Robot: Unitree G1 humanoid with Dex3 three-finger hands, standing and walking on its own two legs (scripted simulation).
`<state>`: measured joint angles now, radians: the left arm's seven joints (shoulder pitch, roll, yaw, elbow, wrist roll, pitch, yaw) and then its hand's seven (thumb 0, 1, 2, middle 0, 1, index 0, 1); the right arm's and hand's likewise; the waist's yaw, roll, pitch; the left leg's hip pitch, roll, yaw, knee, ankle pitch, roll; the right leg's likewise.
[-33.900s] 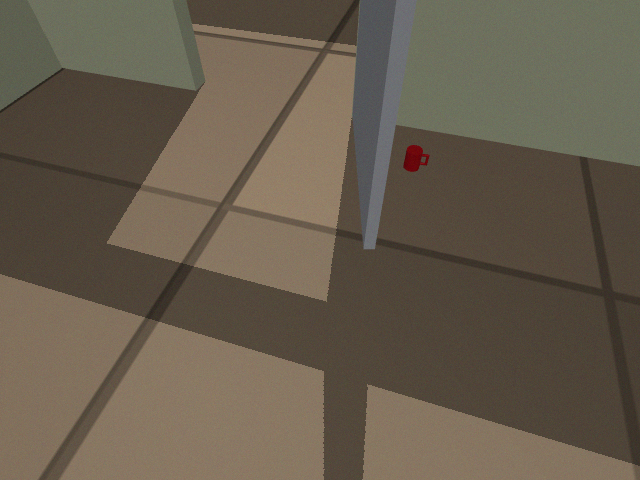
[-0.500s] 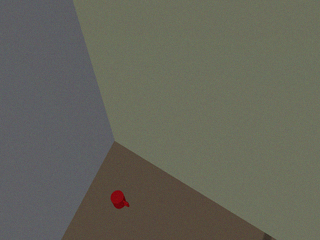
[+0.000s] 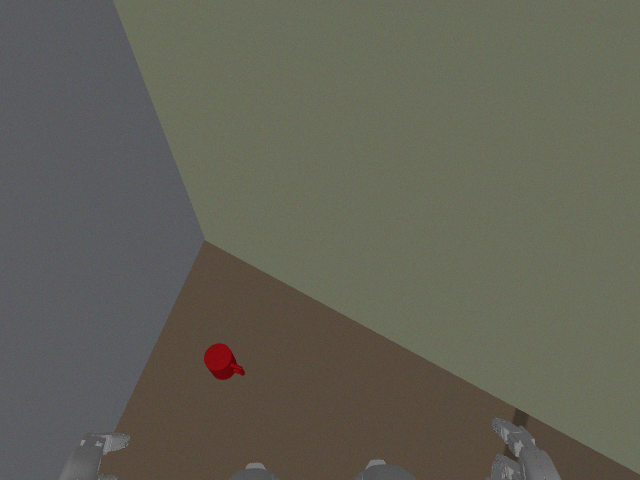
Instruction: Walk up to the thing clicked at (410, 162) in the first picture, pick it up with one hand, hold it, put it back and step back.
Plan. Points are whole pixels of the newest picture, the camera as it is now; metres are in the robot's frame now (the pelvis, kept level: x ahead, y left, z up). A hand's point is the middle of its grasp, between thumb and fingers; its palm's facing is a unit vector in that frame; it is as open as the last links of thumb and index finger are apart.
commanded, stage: rise first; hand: left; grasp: from above
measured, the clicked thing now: (226, 364) +0.46 +0.24 -0.68
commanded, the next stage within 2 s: none
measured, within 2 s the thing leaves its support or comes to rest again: neither
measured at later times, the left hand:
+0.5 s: hand out of the picture +0.13 +0.26 -0.18, palm faces -0.15 -0.88 -0.46, open 14.1 cm
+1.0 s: hand (156, 436) +0.23 +0.29 -0.35, palm faces -0.43 -0.51 -0.75, open 13.8 cm
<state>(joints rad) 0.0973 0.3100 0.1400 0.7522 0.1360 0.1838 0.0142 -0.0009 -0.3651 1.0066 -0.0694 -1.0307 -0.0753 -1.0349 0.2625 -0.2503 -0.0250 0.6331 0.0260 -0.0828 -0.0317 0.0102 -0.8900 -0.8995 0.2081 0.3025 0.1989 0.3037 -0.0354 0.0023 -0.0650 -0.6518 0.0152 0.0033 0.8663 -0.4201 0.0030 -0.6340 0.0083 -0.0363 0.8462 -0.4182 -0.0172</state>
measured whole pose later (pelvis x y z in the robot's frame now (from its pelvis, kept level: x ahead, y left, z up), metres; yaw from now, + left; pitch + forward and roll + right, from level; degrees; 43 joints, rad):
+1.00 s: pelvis -0.06 +0.00 -0.21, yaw -1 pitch +33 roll -2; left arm -0.24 0.49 0.12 0.76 0.64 -0.07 0.09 0.00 -0.49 0.98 -0.07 -1.10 -0.09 -1.09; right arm 0.10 -0.31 -0.05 0.66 0.00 -0.23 0.02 0.01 -0.85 -0.89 0.21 0.30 0.20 0.30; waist -0.04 0.01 -0.17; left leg -1.69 0.02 -0.01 1.79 -0.67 0.01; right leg -1.66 -0.01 -0.05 1.77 -0.68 -0.03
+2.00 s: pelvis -0.09 +0.01 -0.38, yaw -8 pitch +35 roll -9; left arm -0.93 0.90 0.18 1.37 1.30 -0.36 0.30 0.00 -0.53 0.99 -0.07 -1.03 -0.08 -1.03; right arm 0.12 -0.28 0.06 0.72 -0.15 -0.01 0.13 0.00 -0.91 -0.91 0.21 0.30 0.20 0.30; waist -0.19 -0.02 -0.03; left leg -2.27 0.03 -0.10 2.35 -0.70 0.04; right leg -2.19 0.00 -0.14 2.26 -0.67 -0.01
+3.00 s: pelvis -0.09 +0.02 -0.40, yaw -10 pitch +34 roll -11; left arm -1.01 0.96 0.16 1.43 1.29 -0.32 0.32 0.00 -0.54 1.01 -0.12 -1.01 -0.11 -1.03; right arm 0.15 -0.29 0.12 0.69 -0.14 -0.01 0.15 0.00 -0.92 -0.91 0.21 0.30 0.20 0.30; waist -0.25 -0.03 0.02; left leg -2.33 0.03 -0.12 2.42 -0.70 0.05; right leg -2.23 0.01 -0.16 2.29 -0.66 0.00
